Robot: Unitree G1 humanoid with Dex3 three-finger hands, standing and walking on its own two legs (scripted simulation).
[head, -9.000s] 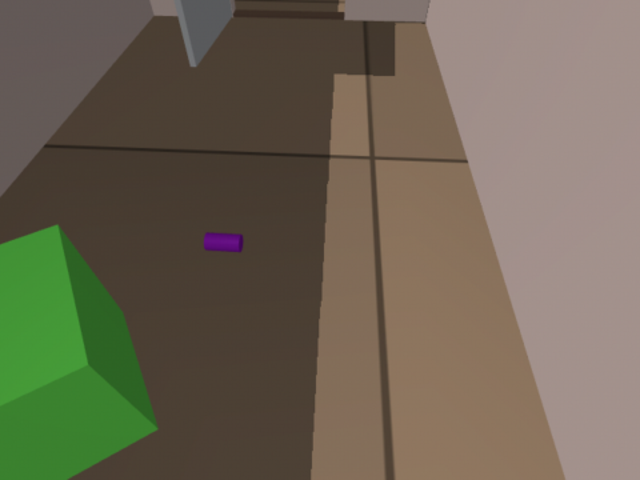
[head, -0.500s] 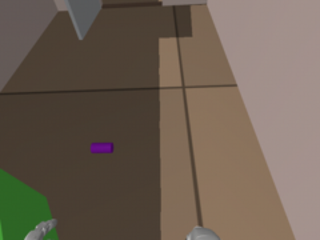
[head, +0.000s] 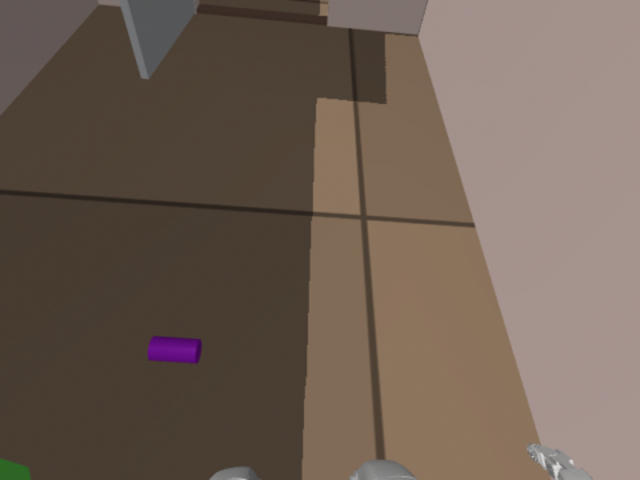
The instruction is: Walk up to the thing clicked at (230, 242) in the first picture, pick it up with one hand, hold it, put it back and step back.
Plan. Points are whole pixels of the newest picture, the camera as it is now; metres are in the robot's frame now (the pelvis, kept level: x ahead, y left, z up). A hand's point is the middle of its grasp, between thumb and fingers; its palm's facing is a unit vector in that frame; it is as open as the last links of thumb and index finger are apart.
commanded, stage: walk up
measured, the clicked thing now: (175, 349) +0.54 +0.39 -0.73
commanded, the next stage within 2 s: none
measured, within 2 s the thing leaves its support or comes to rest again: neither
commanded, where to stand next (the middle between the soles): +0.49 -0.04 m, yaw +1 degrees
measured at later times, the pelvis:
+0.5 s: pelvis +0.19 -0.06 +0.00, yaw +3 degrees
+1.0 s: pelvis +0.37 -0.06 -0.01, yaw +24 degrees
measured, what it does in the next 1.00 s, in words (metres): walks ahead, turning left: right foot, then left foot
